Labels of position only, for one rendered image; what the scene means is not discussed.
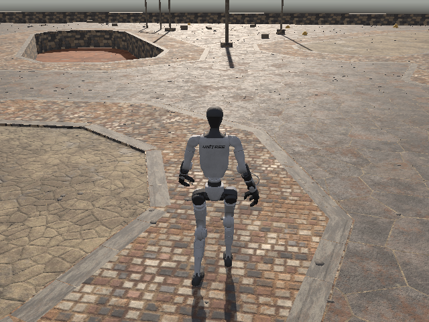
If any left robot hand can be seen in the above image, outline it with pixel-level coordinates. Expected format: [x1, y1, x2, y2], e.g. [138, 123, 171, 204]
[179, 175, 194, 186]

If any robot left shin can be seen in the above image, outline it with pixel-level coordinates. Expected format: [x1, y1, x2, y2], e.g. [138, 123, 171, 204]
[194, 228, 205, 277]

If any robot right forearm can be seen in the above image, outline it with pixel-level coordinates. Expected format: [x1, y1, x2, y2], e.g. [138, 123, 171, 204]
[241, 163, 257, 193]

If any right robot upper arm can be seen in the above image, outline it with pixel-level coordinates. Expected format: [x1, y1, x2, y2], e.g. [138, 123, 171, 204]
[229, 136, 247, 174]

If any right robot hand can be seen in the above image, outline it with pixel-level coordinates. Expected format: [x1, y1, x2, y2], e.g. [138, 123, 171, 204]
[244, 190, 259, 207]

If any left robot upper arm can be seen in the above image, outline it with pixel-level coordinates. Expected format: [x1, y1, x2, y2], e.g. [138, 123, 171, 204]
[182, 135, 201, 170]

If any robot left forearm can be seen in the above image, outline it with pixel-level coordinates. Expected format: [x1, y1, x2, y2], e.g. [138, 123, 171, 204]
[179, 160, 189, 180]

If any robot right foot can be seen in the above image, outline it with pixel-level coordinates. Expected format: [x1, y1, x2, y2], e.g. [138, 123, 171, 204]
[223, 250, 233, 267]

